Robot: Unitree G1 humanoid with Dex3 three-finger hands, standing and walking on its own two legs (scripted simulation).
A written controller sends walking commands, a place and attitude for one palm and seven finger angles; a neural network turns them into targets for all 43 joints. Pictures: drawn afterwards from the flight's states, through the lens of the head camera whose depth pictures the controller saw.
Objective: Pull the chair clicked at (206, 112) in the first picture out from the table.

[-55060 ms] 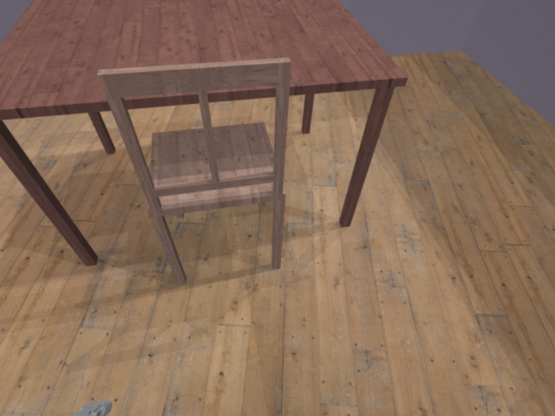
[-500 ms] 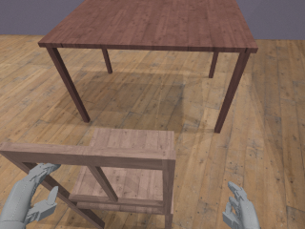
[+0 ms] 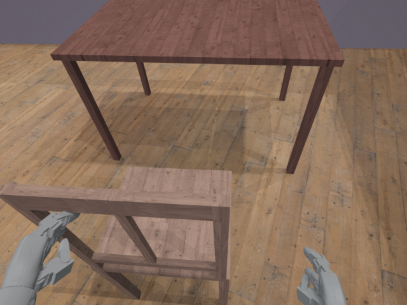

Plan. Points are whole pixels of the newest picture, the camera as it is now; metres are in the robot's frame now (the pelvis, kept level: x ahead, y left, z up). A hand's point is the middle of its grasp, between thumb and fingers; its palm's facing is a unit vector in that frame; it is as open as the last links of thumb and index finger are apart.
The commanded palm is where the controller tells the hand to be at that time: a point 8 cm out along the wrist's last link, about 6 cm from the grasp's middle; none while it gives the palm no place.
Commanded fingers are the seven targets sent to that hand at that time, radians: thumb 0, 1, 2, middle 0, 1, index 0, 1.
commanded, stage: step back with the hand held close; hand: left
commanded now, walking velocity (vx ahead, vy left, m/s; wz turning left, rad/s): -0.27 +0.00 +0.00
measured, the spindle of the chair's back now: (139, 240) +0.24 +0.20 -0.07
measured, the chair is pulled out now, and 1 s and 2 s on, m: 0.59 0.59 0.59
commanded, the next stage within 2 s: stop stepping back and stand still in 0.78 s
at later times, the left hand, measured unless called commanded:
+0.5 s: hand out of the picture +0.09 +0.30 +0.23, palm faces +0.49 -0.68 -0.55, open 7.2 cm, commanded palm +0.05 +0.33 +0.19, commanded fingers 0.00 0.90 0.90 -0.20 -0.30 -0.20 -0.30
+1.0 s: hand out of the picture -0.02 +0.33 +0.21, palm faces +0.48 -0.70 -0.53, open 7.4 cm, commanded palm -0.06 +0.36 +0.19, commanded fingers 0.00 0.90 0.90 -0.20 -0.30 -0.20 -0.30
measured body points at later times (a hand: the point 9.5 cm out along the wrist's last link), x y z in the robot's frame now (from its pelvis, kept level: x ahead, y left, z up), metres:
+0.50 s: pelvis -0.10 +0.04 +0.00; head -0.11 +0.02 +0.45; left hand +0.06 +0.33 +0.26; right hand +0.07 -0.21 -0.09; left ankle -0.01 +0.16 -0.72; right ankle -0.05 -0.10 -0.73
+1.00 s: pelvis -0.20 +0.06 +0.00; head -0.22 +0.05 +0.44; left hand -0.06 +0.37 +0.24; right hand -0.04 -0.17 -0.10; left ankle -0.13 +0.16 -0.72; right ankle -0.24 -0.08 -0.73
